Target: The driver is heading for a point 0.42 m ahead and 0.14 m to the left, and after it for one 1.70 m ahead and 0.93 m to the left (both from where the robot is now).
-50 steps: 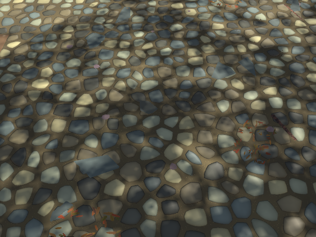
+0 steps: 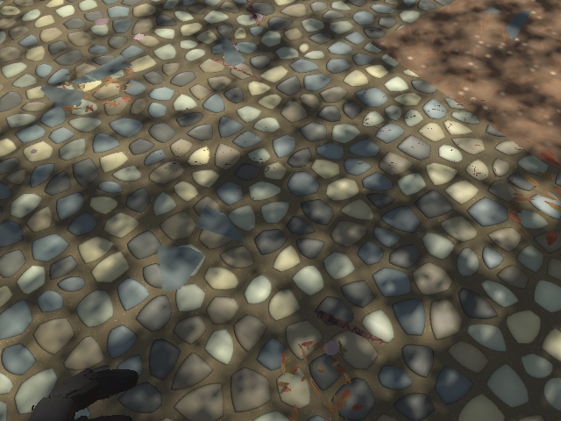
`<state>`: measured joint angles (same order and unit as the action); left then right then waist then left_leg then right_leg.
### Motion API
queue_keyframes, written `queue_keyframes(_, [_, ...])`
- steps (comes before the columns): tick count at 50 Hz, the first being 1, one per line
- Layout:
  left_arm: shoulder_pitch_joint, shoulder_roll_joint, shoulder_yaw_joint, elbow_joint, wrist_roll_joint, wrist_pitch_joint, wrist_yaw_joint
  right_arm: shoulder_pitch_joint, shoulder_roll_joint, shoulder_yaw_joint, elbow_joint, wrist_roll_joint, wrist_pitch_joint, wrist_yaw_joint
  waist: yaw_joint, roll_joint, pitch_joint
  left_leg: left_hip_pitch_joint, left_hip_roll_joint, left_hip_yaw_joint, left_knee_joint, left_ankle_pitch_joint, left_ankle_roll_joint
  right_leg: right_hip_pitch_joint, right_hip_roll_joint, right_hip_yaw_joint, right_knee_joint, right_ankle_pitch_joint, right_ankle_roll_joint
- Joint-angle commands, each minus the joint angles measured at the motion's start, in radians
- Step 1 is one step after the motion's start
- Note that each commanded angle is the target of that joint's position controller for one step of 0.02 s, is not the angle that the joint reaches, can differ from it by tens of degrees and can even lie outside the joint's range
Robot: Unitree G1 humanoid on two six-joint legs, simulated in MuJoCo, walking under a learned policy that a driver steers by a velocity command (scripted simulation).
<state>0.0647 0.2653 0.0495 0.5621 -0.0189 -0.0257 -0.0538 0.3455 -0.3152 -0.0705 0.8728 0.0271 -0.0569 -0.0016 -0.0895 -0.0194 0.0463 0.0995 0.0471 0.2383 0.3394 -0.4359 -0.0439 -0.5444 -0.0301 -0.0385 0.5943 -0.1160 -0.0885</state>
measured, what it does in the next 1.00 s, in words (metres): walks ahead, turning left: right foot, then left foot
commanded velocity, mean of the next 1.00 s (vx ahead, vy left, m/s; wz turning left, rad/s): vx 0.50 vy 0.00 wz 0.34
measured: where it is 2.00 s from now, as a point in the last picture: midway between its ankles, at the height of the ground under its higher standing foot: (111, 230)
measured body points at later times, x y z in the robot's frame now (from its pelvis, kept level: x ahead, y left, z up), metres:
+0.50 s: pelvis +0.27 +0.00 +0.01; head +0.30 +0.01 +0.46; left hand +0.28 +0.29 -0.11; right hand +0.49 -0.21 -0.10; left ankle +0.43 +0.15 -0.69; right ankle +0.14 -0.10 -0.72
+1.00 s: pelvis +0.57 +0.07 +0.01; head +0.59 +0.09 +0.46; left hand +0.68 +0.39 -0.06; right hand +0.74 -0.18 -0.09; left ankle +0.43 +0.13 -0.72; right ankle +0.77 +0.01 -0.70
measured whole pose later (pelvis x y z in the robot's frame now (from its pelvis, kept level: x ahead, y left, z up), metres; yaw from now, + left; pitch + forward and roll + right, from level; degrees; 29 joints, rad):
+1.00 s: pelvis +0.57 +0.07 +0.01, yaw +26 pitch +3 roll +0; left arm 0.04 0.28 0.04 0.67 0.00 -0.11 -0.02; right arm 0.35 -0.30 -0.07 0.73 0.03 -0.03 -0.01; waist -0.08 -0.03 0.02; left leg -0.10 -0.11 -0.21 0.45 -0.37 0.06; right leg -0.54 -0.01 0.09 0.50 -0.01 0.04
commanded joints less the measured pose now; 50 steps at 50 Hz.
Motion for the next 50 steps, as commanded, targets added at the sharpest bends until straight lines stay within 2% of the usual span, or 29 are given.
queue_keyframes(1, [0.369, 0.215, 0.099, 0.024, 0.004, 0.002, 0.027, -0.033, -0.157, -0.020, -0.062, -0.011, -0.006, -0.011, 0.261, 0.030, -0.226, -0.303, 0.171, -0.041, 0.517, 0.857, 0.106, 0.636, 0.008, 0.079, -0.055, 0.050, -0.101])
queue_keyframes(2, [0.361, 0.329, 0.110, 0.029, 0.001, -0.004, 0.036, 0.078, -0.016, 0.027, -0.110, -0.044, -0.027, 0.006, 0.139, -0.243, -0.331, -0.727, -0.014, -0.086, 0.893, -0.069, 0.044, 0.951, -0.280, 0.627, -0.122, -0.075, -0.272])
queue_keyframes(3, [0.394, 0.241, 0.084, 0.008, 0.006, -0.015, 0.033, 0.016, -0.102, 0.014, -0.087, -0.007, -0.054, 0.019, 0.214, -0.136, -0.464, -0.801, -0.031, -0.302, 1.030, -0.160, 0.052, 0.965, -0.359, 0.825, -0.249, -0.158, -0.309])
queue_keyframes(4, [0.347, 0.198, 0.067, 0.023, 0.017, -0.027, 0.027, -0.091, -0.148, -0.002, -0.122, 0.034, -0.061, 0.025, 0.222, -0.093, -0.302, -0.874, 0.012, -0.306, 1.045, -0.083, 0.065, 0.852, -0.327, 0.644, -0.265, -0.075, -0.254])
queue_keyframes(5, [0.286, 0.175, 0.058, 0.030, 0.013, -0.034, 0.027, -0.121, -0.129, 0.005, -0.130, 0.030, -0.064, 0.021, 0.181, -0.044, -0.203, -0.856, 0.060, -0.300, 0.970, 0.006, 0.073, 0.702, -0.283, 0.497, -0.271, 0.020, -0.213])
queue_keyframes(6, [0.229, 0.141, 0.048, 0.034, 0.017, -0.040, 0.026, -0.129, -0.122, 0.003, -0.118, 0.009, -0.059, 0.017, 0.146, -0.021, -0.143, -0.814, 0.090, -0.299, 0.902, 0.063, 0.068, 0.579, -0.246, 0.399, -0.293, 0.097, -0.186])
queue_keyframes(7, [0.192, 0.112, 0.038, 0.033, 0.025, -0.048, 0.026, -0.096, -0.121, -0.002, -0.104, 0.004, -0.045, 0.017, 0.109, -0.034, -0.119, -0.747, 0.112, -0.312, 0.870, 0.109, 0.063, 0.492, -0.217, 0.329, -0.329, 0.143, -0.172])
queue_keyframes(10, [0.168, 0.115, 0.041, 0.064, 0.028, -0.079, 0.027, -0.041, -0.072, 0.002, -0.077, 0.004, -0.002, 0.012, 0.067, -0.033, -0.080, -0.693, 0.109, -0.323, 0.813, 0.185, 0.034, 0.381, -0.209, 0.211, -0.425, 0.178, -0.173])
queue_keyframes(13, [0.187, 0.122, 0.046, 0.101, 0.040, -0.090, 0.040, -0.112, -0.055, 0.001, -0.096, 0.000, 0.008, 0.007, 0.084, -0.024, -0.021, -0.783, 0.090, -0.359, 0.691, 0.332, 0.013, 0.390, -0.191, 0.098, -0.463, 0.197, -0.144])
queue_keyframes(16, [0.185, 0.129, 0.045, 0.120, 0.037, -0.089, 0.050, -0.171, -0.038, 0.004, -0.111, -0.004, -0.002, 0.020, 0.105, -0.027, -0.003, -0.774, 0.067, -0.334, 0.503, 0.514, 0.017, 0.417, -0.162, -0.004, -0.476, 0.195, -0.102])
queue_keyframes(18, [0.206, 0.142, 0.049, 0.139, 0.032, -0.086, 0.055, -0.235, -0.018, 0.014, -0.133, -0.007, -0.006, 0.031, 0.135, -0.020, 0.021, -0.766, 0.058, -0.293, 0.405, 0.572, 0.026, 0.443, -0.172, -0.042, -0.487, 0.194, -0.088])
queue_keyframes(21, [0.258, 0.156, 0.056, 0.177, 0.022, -0.070, 0.060, -0.314, -0.006, 0.022, -0.176, -0.007, -0.008, 0.049, 0.170, -0.008, 0.051, -0.816, 0.049, -0.263, 0.315, 0.540, 0.052, 0.559, -0.211, -0.072, -0.455, 0.241, -0.081])
queue_keyframes(24, [0.267, 0.176, 0.064, 0.196, 0.009, -0.043, 0.069, -0.347, -0.016, 0.019, -0.221, -0.007, -0.009, 0.070, 0.162, -0.025, 0.045, -0.834, 0.021, -0.212, 0.274, 0.400, 0.092, 0.671, -0.245, -0.095, -0.365, 0.433, -0.063])
queue_keyframes(26, [0.243, 0.206, 0.072, 0.190, 0.007, -0.027, 0.081, -0.290, -0.048, 0.002, -0.230, -0.007, -0.003, 0.075, 0.115, -0.071, -0.024, -0.711, -0.045, -0.147, 0.281, 0.292, 0.132, 0.696, -0.243, -0.125, -0.226, 0.781, -0.035])
queue_keyframes(27, [0.232, 0.217, 0.073, 0.187, 0.007, -0.017, 0.087, -0.199, -0.081, -0.016, -0.216, -0.006, 0.001, 0.073, 0.061, -0.083, -0.084, -0.587, -0.085, -0.125, 0.281, 0.257, 0.157, 0.680, -0.231, -0.140, -0.090, 0.906, -0.018])
queue_keyframes(28, [0.215, 0.214, 0.069, 0.182, 0.003, -0.014, 0.093, -0.046, -0.132, -0.046, -0.184, -0.004, 0.003, 0.062, -0.027, -0.061, -0.164, -0.355, -0.121, -0.134, 0.217, 0.314, 0.196, 0.585, -0.194, -0.165, 0.119, 0.872, 0.016])
queue_keyframes(29, [0.240, 0.173, 0.050, 0.164, 0.022, -0.025, 0.096, 0.094, -0.222, -0.076, -0.162, -0.003, 0.014, 0.039, -0.075, 0.068, -0.265, -0.048, 0.025, -0.375, 0.196, 0.355, 0.263, 0.337, -0.141, -0.167, 0.431, 0.509, 0.060])
queue_keyframes(30, [0.341, 0.035, 0.008, 0.122, 0.043, -0.057, 0.073, 0.063, -0.288, -0.081, -0.175, -0.001, 0.005, 0.038, 0.051, 0.278, -0.360, 0.261, 0.258, -0.958, 0.095, 0.200, 0.461, -0.100, 0.092, -0.027, 0.755, -0.463, 0.121])
queue_keyframes(31, [0.229, 0.125, 0.019, 0.117, 0.008, -0.095, 0.054, 0.096, -0.205, -0.060, -0.189, -0.005, -0.002, 0.039, -0.038, 0.160, -0.426, 0.312, 0.274, -1.046, -0.005, 0.129, 0.456, -0.209, 0.066, 0.160, 0.831, -0.474, 0.098])
queue_keyframes(32, [0.146, 0.156, 0.026, 0.086, -0.023, -0.114, 0.046, 0.058, -0.161, -0.049, -0.187, -0.009, -0.009, 0.037, -0.039, 0.119, -0.281, 0.212, 0.246, -0.892, -0.024, 0.178, 0.409, -0.274, 0.019, 0.154, 0.793, -0.381, 0.077])
queue_keyframes(33, [0.124, 0.146, 0.021, 0.083, -0.010, -0.124, 0.051, -0.006, -0.139, -0.042, -0.198, -0.003, -0.011, 0.035, 0.006, 0.029, -0.185, 0.058, 0.201, -0.775, -0.028, 0.273, 0.374, -0.247, -0.026, 0.142, 0.699, -0.299, 0.069])
queue_keyframes(34, [0.117, 0.153, 0.029, 0.087, 0.018, -0.123, 0.058, -0.068, -0.112, -0.034, -0.213, -0.007, -0.010, 0.033, 0.045, 0.011, -0.126, -0.076, 0.167, -0.696, -0.042, 0.385, 0.355, -0.188, -0.052, 0.132, 0.614, -0.257, 0.079])
queue_keyframes(35, [0.137, 0.158, 0.035, 0.089, 0.026, -0.112, 0.058, -0.100, -0.090, -0.025, -0.232, -0.020, -0.010, 0.028, 0.078, 0.029, -0.112, -0.162, 0.142, -0.651, -0.066, 0.465, 0.353, -0.120, -0.069, 0.137, 0.582, -0.228, 0.088])
queue_keyframes(37, [0.167, 0.136, 0.033, 0.090, 0.033, -0.089, 0.059, -0.117, -0.099, -0.027, -0.240, -0.019, -0.011, 0.021, 0.107, 0.050, -0.096, -0.256, 0.122, -0.601, -0.097, 0.555, 0.361, -0.076, -0.074, 0.118, 0.505, -0.208, 0.120])
queue_keyframes(39, [0.132, 0.110, 0.023, 0.077, 0.037, -0.074, 0.063, -0.104, -0.125, -0.034, -0.233, -0.016, -0.012, 0.008, 0.105, 0.052, -0.070, -0.334, 0.091, -0.533, -0.111, 0.598, 0.349, -0.064, -0.063, 0.092, 0.390, -0.137, 0.151])
queue_keyframes(43, [-0.022, 0.072, 0.004, 0.045, 0.031, -0.079, 0.056, -0.054, -0.143, -0.041, -0.214, -0.004, 0.003, -0.011, 0.040, 0.096, -0.057, -0.390, 0.015, -0.468, -0.084, 0.481, 0.275, 0.027, 0.001, 0.074, 0.067, 0.148, 0.170])
queue_keyframes(45, [-0.077, 0.084, 0.006, 0.032, 0.018, -0.086, 0.047, -0.015, -0.147, -0.042, -0.201, -0.001, 0.011, -0.013, 0.015, 0.108, -0.060, -0.367, 0.031, -0.512, -0.065, 0.414, 0.261, 0.062, 0.028, 0.080, -0.014, 0.197, 0.169])
queue_keyframes(47, [-0.092, 0.111, 0.016, 0.024, 0.012, -0.094, 0.039, 0.006, -0.139, -0.041, -0.192, 0.003, 0.017, -0.015, 0.016, 0.117, -0.061, -0.304, 0.057, -0.579, -0.015, 0.360, 0.249, 0.071, 0.033, 0.109, -0.076, 0.167, 0.153])
queue_keyframes(50, [-0.021, 0.148, 0.037, 0.039, 0.008, -0.108, 0.034, -0.017, -0.132, -0.042, -0.199, -0.002, 0.022, -0.018, 0.070, 0.154, -0.068, -0.250, 0.082, -0.660, 0.080, 0.364, 0.219, 0.160, 0.032, 0.116, -0.126, 0.066, 0.102])
Velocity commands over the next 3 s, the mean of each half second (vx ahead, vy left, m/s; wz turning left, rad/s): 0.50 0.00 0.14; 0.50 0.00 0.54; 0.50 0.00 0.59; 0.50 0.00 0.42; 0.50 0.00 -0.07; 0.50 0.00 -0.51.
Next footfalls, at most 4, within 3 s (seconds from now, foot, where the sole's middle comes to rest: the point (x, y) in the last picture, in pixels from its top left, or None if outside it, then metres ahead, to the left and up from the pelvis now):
0.02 right None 0.18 -0.10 -0.76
0.56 left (217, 415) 0.47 0.14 -0.76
1.04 right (254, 284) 0.80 0.04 -0.76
1.56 left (110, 276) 0.86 0.42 -0.76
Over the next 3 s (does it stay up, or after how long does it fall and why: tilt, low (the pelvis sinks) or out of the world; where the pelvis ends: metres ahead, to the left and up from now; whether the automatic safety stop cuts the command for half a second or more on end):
stays up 1.32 0.82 0.01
